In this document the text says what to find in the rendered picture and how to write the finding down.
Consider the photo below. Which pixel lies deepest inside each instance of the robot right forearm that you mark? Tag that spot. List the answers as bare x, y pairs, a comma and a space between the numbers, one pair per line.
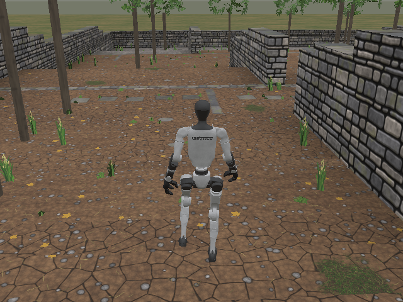
231, 165

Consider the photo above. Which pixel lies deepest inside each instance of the left robot upper arm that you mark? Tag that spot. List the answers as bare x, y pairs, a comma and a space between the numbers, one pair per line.
179, 142

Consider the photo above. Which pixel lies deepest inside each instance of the right robot upper arm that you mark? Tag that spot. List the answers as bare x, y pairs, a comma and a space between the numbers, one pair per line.
221, 133

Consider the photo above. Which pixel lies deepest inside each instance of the left robot foot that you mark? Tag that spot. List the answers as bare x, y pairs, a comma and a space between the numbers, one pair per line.
182, 241

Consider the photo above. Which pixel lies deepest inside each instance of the robot left forearm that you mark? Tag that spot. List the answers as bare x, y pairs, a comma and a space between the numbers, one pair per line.
171, 169

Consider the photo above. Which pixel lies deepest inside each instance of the right robot hand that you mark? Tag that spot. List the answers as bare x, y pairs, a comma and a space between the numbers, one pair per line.
235, 175

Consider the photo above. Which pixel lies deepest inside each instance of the robot left shin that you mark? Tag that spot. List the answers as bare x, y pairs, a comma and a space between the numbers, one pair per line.
184, 215

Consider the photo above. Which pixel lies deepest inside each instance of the left robot hand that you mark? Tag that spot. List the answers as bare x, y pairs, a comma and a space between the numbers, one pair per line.
167, 185

